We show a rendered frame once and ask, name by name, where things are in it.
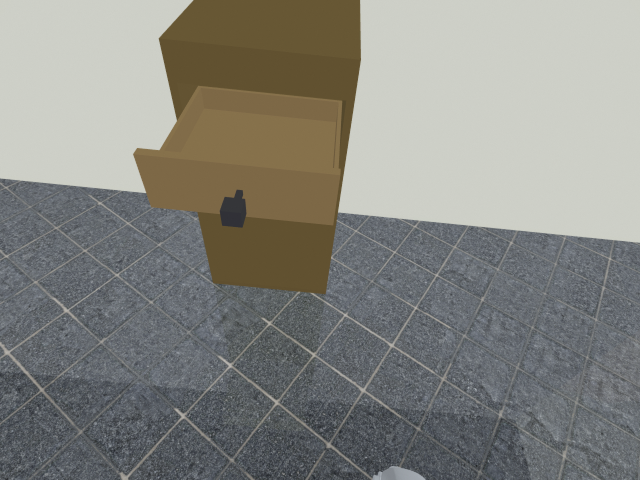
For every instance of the handle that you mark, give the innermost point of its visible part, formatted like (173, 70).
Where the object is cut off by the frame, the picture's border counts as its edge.
(233, 210)

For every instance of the drawer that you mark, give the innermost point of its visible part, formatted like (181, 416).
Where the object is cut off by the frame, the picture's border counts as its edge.
(281, 150)

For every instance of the cabinet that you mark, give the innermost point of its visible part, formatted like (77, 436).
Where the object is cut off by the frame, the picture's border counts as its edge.
(307, 48)

